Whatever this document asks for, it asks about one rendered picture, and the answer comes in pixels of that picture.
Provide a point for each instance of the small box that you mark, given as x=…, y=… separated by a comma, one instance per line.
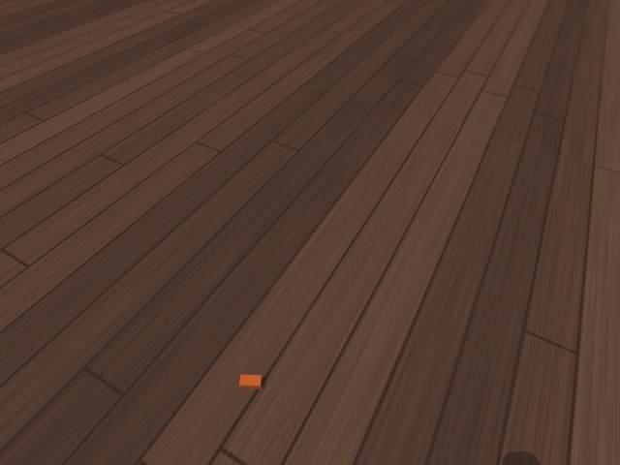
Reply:
x=250, y=381

